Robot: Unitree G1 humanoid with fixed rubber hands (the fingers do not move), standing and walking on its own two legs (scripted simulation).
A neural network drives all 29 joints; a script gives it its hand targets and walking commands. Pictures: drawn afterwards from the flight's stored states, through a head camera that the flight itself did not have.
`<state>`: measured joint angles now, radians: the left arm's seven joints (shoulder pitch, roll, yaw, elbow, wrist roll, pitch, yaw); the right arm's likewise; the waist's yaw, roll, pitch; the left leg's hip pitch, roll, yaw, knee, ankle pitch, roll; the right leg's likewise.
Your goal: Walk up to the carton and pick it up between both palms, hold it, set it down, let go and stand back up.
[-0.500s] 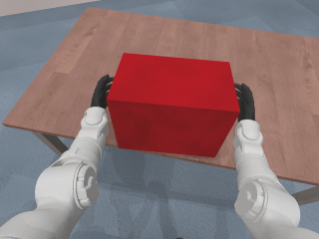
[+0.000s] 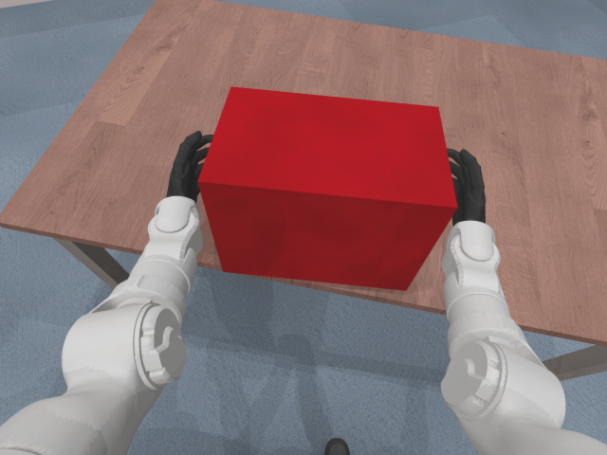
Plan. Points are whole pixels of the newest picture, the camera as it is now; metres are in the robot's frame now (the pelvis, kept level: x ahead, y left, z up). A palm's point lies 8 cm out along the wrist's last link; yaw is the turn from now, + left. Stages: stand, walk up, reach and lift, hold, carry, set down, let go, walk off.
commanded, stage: set down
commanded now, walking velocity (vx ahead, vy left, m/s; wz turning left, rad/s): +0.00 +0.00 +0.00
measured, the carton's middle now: (323, 194) +0.47 -0.05 +0.01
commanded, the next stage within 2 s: none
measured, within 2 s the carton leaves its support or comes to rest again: neither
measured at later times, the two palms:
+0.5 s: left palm (185, 191) +0.45 +0.14 +0.04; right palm (466, 212) +0.40 -0.24 +0.05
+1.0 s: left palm (185, 188) +0.46 +0.15 +0.03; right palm (463, 213) +0.42 -0.24 +0.03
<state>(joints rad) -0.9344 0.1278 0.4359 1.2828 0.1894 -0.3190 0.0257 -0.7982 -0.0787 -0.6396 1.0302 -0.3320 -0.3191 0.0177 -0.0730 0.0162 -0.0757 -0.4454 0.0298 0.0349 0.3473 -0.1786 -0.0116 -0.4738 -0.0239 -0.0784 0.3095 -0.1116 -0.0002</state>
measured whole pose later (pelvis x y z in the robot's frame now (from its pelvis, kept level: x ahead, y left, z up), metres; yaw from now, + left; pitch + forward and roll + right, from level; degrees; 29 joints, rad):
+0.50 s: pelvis +0.00 +0.00 +0.00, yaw +0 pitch +16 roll +0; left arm -0.91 0.12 0.49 1.24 0.23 -0.33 0.02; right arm -0.78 -0.06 -0.64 0.99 -0.34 -0.32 0.03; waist -0.07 0.01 -0.07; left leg -0.43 0.03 0.04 0.34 -0.19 -0.01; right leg -0.47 -0.03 -0.07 0.32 -0.12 0.00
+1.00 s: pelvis +0.00 +0.00 -0.02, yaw -3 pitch +26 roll -1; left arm -1.09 0.24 -0.05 1.61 -0.24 -0.41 0.07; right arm -0.96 -0.26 -0.03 1.42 0.23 -0.35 -0.02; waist -0.05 0.03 -0.26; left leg -0.75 0.06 0.06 0.58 -0.27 -0.02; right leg -0.78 0.00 -0.05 0.50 -0.17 -0.01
